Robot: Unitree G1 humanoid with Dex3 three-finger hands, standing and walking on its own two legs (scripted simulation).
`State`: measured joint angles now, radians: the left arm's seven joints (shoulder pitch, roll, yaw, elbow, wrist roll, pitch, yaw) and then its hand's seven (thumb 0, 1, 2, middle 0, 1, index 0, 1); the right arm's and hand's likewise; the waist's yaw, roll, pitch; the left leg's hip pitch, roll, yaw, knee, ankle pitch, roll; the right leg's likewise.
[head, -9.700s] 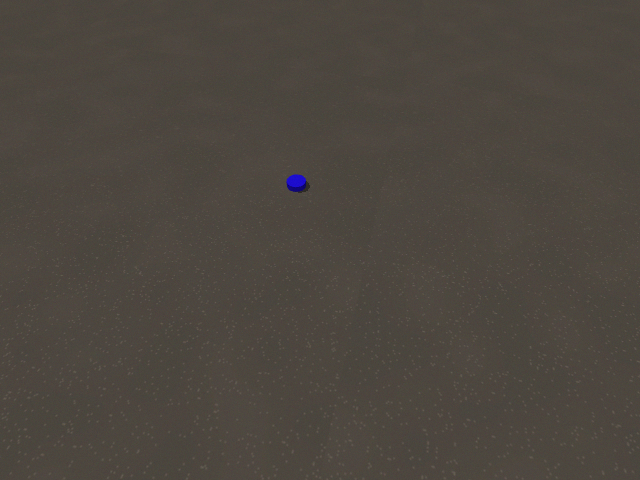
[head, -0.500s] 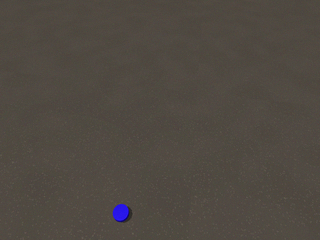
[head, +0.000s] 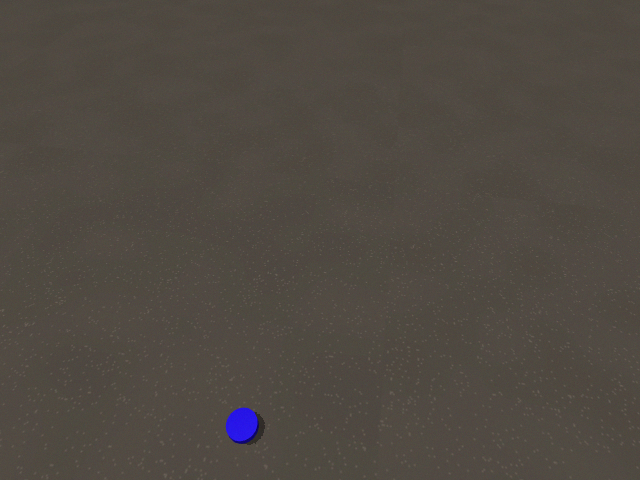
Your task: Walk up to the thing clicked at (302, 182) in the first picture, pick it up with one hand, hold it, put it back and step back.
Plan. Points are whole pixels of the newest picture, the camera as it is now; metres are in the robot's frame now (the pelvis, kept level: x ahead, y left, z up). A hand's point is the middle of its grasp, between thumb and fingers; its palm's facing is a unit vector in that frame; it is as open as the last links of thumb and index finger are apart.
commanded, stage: stand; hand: left
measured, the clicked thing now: (242, 425) +0.40 +0.24 -0.77
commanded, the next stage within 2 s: walk up in 0.42 s
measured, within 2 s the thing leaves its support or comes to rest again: neither
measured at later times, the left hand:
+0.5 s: hand out of the picture +0.07 +0.26 -0.16, palm faces +0.00 -0.93 -0.36, open 7.4 cm
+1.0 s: hand out of the picture +0.02 +0.31 -0.19, palm faces -0.06 -0.94 -0.35, open 7.4 cm
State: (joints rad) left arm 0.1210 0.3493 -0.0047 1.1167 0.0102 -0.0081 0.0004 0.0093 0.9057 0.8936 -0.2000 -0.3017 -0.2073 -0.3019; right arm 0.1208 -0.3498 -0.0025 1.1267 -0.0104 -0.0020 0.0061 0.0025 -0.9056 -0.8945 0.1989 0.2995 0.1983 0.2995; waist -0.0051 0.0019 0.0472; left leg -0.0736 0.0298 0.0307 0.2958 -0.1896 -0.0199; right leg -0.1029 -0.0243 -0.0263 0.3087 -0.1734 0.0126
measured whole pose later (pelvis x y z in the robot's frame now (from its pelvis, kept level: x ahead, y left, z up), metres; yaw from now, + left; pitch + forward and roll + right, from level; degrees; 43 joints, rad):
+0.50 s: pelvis -0.01 +0.00 +0.00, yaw +0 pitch -2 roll +0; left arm 0.10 0.35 0.03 1.08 -0.01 0.01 0.01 0.01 0.90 0.89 -0.20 -0.30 -0.21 -0.30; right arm 0.10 -0.36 -0.01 1.10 0.00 0.01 0.01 0.00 -0.90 -0.89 0.20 0.30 0.20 0.30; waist 0.00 0.01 0.09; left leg -0.13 0.03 0.03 0.38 -0.21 -0.02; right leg -0.15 -0.02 -0.03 0.38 -0.19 0.01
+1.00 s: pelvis -0.11 +0.05 -0.02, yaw -1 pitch -1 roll -2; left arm 0.07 0.40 0.07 0.87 0.02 0.09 0.03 0.01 0.91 0.89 -0.20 -0.30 -0.21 -0.30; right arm 0.18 -0.34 -0.05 0.93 -0.02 0.04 -0.03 0.00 -0.90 -0.89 0.20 0.30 0.20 0.30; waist -0.02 -0.05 0.21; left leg -0.28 0.00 0.01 0.60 -0.30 0.04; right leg -0.45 0.12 0.15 1.16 -0.51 0.01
